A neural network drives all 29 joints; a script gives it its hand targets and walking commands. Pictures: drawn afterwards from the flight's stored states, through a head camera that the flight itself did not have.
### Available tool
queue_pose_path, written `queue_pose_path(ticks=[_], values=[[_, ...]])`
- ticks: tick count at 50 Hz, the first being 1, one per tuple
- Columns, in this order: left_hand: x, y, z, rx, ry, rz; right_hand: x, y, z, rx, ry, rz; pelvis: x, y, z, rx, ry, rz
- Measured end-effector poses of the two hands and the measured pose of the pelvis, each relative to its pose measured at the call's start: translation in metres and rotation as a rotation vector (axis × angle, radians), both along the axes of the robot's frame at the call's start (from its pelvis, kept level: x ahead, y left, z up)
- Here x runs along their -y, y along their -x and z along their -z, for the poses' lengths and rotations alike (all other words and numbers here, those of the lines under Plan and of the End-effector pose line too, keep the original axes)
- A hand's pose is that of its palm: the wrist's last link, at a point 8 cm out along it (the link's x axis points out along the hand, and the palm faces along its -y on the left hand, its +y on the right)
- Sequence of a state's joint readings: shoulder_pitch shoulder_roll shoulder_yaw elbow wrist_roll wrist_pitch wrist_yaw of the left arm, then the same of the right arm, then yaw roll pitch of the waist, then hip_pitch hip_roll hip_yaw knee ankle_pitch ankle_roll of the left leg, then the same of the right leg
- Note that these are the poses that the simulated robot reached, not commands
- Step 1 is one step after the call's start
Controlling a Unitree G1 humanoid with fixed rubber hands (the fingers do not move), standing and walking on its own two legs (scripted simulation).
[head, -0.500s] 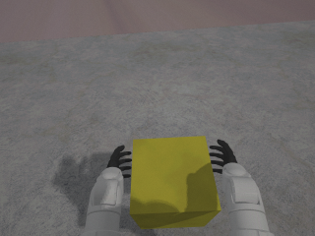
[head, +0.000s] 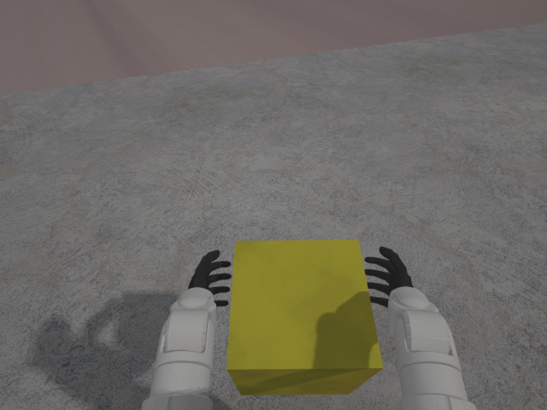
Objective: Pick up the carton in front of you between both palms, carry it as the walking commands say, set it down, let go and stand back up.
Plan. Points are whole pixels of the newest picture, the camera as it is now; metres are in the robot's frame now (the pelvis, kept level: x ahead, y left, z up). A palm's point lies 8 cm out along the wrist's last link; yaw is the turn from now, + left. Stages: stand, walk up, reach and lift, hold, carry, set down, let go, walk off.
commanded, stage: hold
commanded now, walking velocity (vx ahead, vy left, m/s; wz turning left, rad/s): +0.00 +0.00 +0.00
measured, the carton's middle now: (295, 322) +0.32 +0.00 -0.09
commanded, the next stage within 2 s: set down in 0.38 s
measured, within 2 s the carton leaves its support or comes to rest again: neither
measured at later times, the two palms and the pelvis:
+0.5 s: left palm (183, 283) +0.31 +0.18 +0.04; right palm (377, 282) +0.31 -0.12 +0.05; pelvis +0.01 +0.03 +0.00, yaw -2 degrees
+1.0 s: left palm (195, 327) +0.33 +0.19 -0.14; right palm (342, 314) +0.36 -0.10 -0.13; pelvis -0.01 -0.01 -0.06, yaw -1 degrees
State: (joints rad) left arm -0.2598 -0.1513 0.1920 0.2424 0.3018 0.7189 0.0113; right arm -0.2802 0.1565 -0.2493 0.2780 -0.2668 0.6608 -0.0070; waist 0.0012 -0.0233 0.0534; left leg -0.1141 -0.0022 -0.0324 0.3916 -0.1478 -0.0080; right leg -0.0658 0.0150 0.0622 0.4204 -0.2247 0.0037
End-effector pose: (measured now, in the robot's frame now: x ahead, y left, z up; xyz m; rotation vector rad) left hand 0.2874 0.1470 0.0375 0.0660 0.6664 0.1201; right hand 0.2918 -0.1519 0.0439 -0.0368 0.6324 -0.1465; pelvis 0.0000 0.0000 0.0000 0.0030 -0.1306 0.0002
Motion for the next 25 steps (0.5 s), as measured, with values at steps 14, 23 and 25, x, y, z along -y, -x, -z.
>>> queue_pose_path(ticks=[14,23,25], values=[[-0.028,-0.009,-0.004,0.001,0.020,-0.003,-0.028,-0.006,-0.010,-0.004,0.011,0.001,-0.029,-0.008,0.000,0.002,0.002,0.033],[-0.031,-0.018,-0.004,0.001,0.024,-0.012,-0.031,-0.016,-0.008,-0.008,0.016,0.007,-0.033,-0.013,0.001,-0.006,-0.002,0.030],[-0.030,-0.021,-0.004,-0.005,0.035,-0.016,-0.030,-0.019,-0.007,-0.015,0.014,0.008,-0.031,-0.014,0.000,-0.010,-0.002,0.032]])
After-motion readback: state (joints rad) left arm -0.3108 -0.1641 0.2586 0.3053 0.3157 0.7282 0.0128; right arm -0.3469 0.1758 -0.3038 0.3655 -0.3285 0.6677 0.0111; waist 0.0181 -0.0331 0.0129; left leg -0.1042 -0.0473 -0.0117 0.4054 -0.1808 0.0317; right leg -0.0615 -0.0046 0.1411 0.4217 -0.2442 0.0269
